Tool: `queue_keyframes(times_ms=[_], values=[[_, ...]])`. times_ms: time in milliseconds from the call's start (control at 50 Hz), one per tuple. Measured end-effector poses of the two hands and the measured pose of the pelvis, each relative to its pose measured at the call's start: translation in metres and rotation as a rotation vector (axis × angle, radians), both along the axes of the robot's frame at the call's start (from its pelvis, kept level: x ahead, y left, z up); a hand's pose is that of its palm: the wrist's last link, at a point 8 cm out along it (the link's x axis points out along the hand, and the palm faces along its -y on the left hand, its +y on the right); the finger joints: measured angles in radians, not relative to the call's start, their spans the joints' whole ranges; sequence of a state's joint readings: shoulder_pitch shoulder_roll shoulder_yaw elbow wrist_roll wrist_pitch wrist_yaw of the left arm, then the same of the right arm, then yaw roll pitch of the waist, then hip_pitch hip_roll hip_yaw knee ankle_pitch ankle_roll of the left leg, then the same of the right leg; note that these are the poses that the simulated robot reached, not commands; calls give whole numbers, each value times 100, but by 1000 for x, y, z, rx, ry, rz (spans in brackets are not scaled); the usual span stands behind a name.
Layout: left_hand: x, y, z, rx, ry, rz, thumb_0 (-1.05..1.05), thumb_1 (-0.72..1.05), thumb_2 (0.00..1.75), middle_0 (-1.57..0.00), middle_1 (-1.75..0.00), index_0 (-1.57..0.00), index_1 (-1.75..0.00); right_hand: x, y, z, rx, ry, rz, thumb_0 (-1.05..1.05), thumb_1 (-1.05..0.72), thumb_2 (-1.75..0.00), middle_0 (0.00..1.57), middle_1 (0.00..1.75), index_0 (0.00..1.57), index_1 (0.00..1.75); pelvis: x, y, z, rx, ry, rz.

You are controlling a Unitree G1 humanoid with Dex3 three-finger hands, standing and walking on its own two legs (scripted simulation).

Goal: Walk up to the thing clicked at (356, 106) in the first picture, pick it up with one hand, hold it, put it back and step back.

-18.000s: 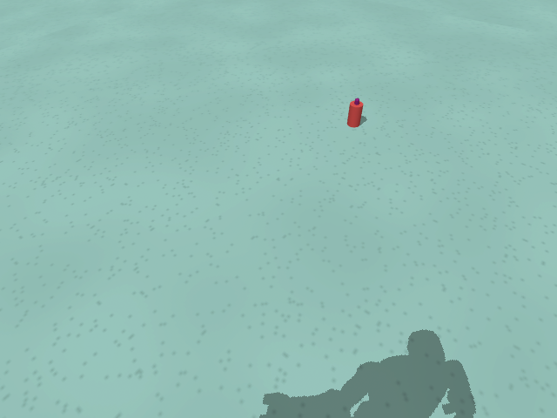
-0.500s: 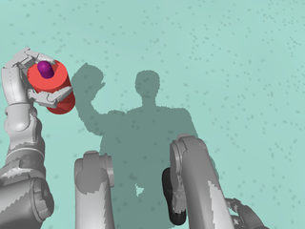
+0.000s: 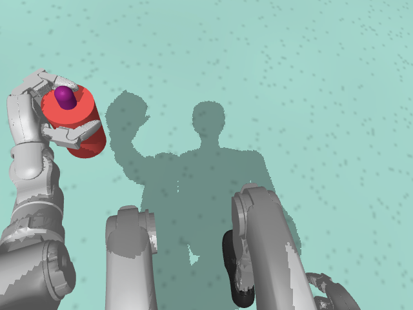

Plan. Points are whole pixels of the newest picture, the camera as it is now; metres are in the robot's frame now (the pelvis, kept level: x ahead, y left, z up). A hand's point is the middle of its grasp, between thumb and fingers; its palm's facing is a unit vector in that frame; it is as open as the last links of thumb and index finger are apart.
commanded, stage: lift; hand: left
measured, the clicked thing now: (76, 119) +0.49 +0.20 -0.07
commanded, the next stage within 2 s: none
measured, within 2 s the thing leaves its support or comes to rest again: neither
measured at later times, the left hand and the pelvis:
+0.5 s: hand (39, 106) +0.45 +0.21 +0.07, palm faces +0.09 -0.99 -0.05, open 9.1 cm; pelvis +0.01 +0.00 +0.08, yaw +1 degrees
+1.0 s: hand out of the picture +0.42 +0.20 +0.26, palm faces +0.13 -0.99 -0.05, open 9.1 cm; pelvis +0.05 +0.00 +0.23, yaw +2 degrees
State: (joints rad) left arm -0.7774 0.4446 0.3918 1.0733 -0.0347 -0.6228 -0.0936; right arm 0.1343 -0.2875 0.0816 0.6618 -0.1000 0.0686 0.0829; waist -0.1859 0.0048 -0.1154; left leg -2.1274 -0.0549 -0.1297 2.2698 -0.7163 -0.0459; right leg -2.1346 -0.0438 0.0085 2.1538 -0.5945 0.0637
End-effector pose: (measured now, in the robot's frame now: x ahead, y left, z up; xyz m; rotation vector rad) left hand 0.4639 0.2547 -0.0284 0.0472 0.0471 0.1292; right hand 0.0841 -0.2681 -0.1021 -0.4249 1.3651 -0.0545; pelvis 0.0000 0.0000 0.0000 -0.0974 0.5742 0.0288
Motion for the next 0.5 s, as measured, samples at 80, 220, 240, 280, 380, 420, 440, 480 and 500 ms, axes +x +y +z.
queue_keyframes(times_ms=[80, 220, 240, 280, 380, 420, 440, 480, 500], values=[[-3, 1, 9, 14, -1, -27, -2, -40, 95, -66, -92, -93, -112, 2, 1, 3, 5, -12, -18, 1, -92, -91, 20, 30, 21, 30, 1, 1, 4, 4, 6, 3], [-11, 4, 33, 8, 6, -39, -2, -40, 95, -65, -92, -93, -112, 11, 4, 15, 18, -54, -36, 1, -92, -90, 20, 30, 21, 30, 2, 1, 20, 10, 11, 7], [-13, 4, 37, 8, 6, -39, -2, -40, 95, -65, -92, -93, -112, 13, 4, 18, 20, -62, -37, 1, -92, -90, 20, 30, 21, 30, 3, 1, 23, 11, 10, 8], [-17, 5, 45, 4, 7, -35, -2, -40, 95, -65, -92, -93, -112, 18, 5, 24, 24, -80, -39, 1, -92, -90, 20, 30, 21, 30, 3, 1, 30, 13, 11, 8], [-29, 5, 65, 10, 18, -46, -2, -40, 96, -65, -92, -93, -112, 34, 7, 43, 34, -137, -39, 1, -92, -90, 20, 30, 21, 30, 5, 2, 49, 17, 15, 8], [-34, 4, 75, 13, 18, -51, -2, -40, 96, -65, -93, -93, -112, 42, 7, 52, 37, -162, -39, 1, -92, -90, 20, 30, 21, 30, 6, 1, 58, 20, 14, 9], [-36, 3, 81, 11, 18, -51, -2, -40, 96, -65, -93, -93, -112, 46, 8, 56, 39, -173, -38, 1, -92, -90, 20, 30, 21, 30, 7, 1, 62, 21, 13, 9], [-41, 3, 93, 2, 18, -44, -2, -40, 96, -65, -93, -93, -112, 53, 8, 66, 41, -197, -38, 1, -92, -90, 20, 30, 21, 30, 8, 1, 72, 24, 10, 9], [-43, 3, 99, -1, 16, -40, -2, -40, 96, -65, -93, -93, -112, 57, 9, 71, 43, -208, -38, 1, -92, -90, 20, 30, 21, 30, 9, 1, 77, 25, 7, 9]])
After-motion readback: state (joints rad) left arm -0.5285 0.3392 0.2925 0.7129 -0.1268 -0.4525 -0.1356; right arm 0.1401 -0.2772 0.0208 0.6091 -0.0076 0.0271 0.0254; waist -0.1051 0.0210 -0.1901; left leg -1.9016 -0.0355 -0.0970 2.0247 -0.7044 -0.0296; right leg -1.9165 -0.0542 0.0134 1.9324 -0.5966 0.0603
